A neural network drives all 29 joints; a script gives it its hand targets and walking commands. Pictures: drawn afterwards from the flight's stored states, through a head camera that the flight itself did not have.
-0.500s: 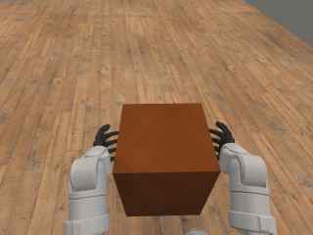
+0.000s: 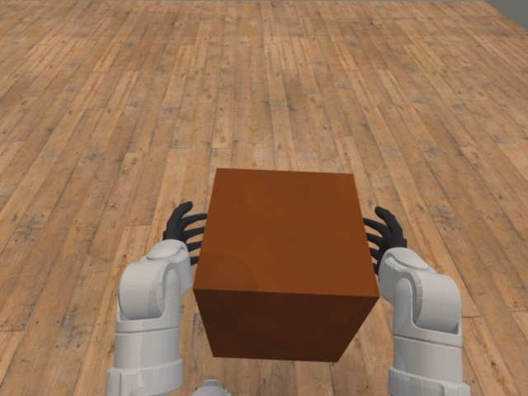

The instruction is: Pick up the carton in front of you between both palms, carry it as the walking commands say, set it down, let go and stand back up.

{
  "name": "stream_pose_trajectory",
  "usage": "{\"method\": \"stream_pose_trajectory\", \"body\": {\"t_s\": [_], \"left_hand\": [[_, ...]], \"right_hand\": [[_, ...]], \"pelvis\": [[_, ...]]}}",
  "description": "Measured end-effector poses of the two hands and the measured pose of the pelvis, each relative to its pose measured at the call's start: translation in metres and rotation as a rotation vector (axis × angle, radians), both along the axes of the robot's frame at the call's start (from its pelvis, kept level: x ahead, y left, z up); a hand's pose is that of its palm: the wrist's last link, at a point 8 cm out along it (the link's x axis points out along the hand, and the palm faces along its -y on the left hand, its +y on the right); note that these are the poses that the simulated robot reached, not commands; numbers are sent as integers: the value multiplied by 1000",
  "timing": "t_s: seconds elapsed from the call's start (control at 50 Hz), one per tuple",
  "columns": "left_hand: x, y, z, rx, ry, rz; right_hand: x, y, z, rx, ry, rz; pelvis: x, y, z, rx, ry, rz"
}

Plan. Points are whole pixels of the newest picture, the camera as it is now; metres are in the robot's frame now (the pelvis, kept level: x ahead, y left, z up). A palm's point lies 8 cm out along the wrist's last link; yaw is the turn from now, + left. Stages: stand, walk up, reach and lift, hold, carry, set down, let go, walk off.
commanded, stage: carry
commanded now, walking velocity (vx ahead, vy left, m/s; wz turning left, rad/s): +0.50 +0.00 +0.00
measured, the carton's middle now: (279, 269) +0.33 +0.01 +0.01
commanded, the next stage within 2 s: none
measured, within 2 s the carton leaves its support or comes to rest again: neither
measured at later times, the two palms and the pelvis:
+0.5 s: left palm (194, 114) +0.61 +0.18 +0.11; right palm (348, 123) +0.59 -0.12 +0.11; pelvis +0.36 +0.04 +0.00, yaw -3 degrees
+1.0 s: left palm (206, 54) +0.92 +0.20 +0.08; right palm (320, 61) +0.89 -0.09 +0.09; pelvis +0.66 +0.07 -0.01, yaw -4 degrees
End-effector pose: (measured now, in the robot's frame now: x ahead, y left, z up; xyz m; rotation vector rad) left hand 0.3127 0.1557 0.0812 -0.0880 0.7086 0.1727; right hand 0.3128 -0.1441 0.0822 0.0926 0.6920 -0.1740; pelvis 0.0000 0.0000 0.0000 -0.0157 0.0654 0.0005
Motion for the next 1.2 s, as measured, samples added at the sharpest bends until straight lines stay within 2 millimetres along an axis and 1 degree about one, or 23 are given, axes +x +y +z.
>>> {"method": "stream_pose_trajectory", "body": {"t_s": [0.06, 0.1, 0.14, 0.18, 0.22, 0.26, 0.36, 0.44, 0.48, 0.52, 0.54, 0.58, 0.62, 0.66, 0.7, 0.78, 0.84, 0.9, 0.94, 1.0, 1.06, 1.12, 1.2], "left_hand": [[59, 9, 11, 4, -56, -26], [100, 15, 15, 11, -109, -57], [132, 21, 13, 14, -116, -84], [152, 27, 8, 3, -75, -90], [166, 31, 3, -26, -26, -76], [179, 34, 1, -62, -4, -54], [221, 36, 16, -25, -59, -77], [261, 32, 28, 7, -106, -73], [283, 27, 29, 21, -121, -68], [307, 21, 23, 36, -127, -65], [319, 19, 19, 45, -111, -65], [338, 17, 10, 48, -54, -54], [354, 19, 4, 39, 0, -37], [370, 21, 2, 30, 28, -20], [389, 24, 5, 25, 28, -11], [441, 31, 14, 22, -22, -10], [486, 39, 17, 14, -67, -21], [537, 48, 14, 9, -115, -44], [569, 51, 8, 2, -98, -60], [605, 49, 3, 13, -21, -97], [636, 44, 4, 18, 26, -127], [667, 41, 9, 15, 21, -134], [709, 36, 19, 7, -36, -105]], "right_hand": [[49, 10, 6, -2, -57, -23], [82, 16, 9, -7, -108, -45], [108, 22, 10, -26, -112, -58], [125, 27, 7, -30, -70, -69], [139, 32, 5, -21, -22, -85], [152, 35, 7, -2, -4, -98], [200, 37, 26, -26, -55, -64], [244, 33, 33, -25, -102, -39], [268, 28, 30, -21, -117, -29], [294, 22, 21, -15, -123, -21], [307, 19, 16, -7, -107, -19], [329, 18, 7, -6, -50, -5], [351, 19, 3, -15, 2, 14], [372, 22, 4, -24, 30, 31], [395, 25, 8, -28, 29, 40], [445, 32, 17, -32, -20, 38], [485, 39, 22, -41, -65, 26], [529, 48, 19, -48, -111, 2], [554, 52, 13, -57, -94, -12], [580, 50, 6, -45, -16, -46], [603, 46, 6, -38, 32, -76], [633, 43, 13, -41, 27, -83], [685, 38, 26, -49, -31, -57]], "pelvis": [[49, 23, -5, 14, 3, -16], [83, 40, -16, 6, 5, -39], [108, 49, -16, 24, 16, -43], [132, 54, -9, 20, 30, -57], [157, 58, 0, 6, 41, -67], [182, 61, 8, -6, 45, -70], [245, 60, 14, -13, 37, -63], [305, 52, 9, -9, 25, -60], [339, 45, 2, -5, 17, -57], [371, 38, -9, -9, 5, -47], [385, 35, -11, -20, 5, -41], [409, 30, -10, -17, 8, -27], [430, 28, -4, -4, 8, -18], [450, 27, 2, 6, 6, -18], [472, 28, 7, 14, 6, -21], [519, 35, 9, 14, 2, -26], [563, 45, 3, 17, -7, -34], [610, 59, -13, 19, -21, -54], [635, 66, -16, 33, -16, -64], [665, 73, -7, 19, -4, -79], [694, 75, 5, 3, 3, -77], [725, 72, 13, -6, 8, -69], [768, 61, 14, -2, -1, -66]]}}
